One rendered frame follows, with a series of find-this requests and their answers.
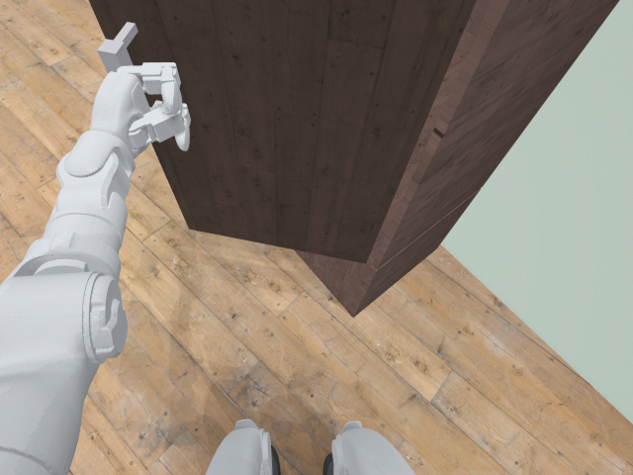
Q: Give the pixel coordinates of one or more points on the left robot upper arm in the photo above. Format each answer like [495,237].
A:
[55,331]

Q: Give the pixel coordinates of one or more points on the left robot forearm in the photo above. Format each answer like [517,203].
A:
[85,230]

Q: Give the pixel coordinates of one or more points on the robot thigh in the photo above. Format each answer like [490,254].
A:
[363,451]
[244,451]

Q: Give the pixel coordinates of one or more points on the left robot thigh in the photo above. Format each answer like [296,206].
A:
[244,451]

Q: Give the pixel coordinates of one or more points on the cupboard door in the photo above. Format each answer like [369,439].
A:
[304,113]

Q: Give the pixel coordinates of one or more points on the handle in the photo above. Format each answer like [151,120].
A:
[114,53]

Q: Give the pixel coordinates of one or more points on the left robot hand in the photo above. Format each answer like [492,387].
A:
[120,107]

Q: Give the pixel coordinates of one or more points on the right robot thigh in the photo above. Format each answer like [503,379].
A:
[363,451]

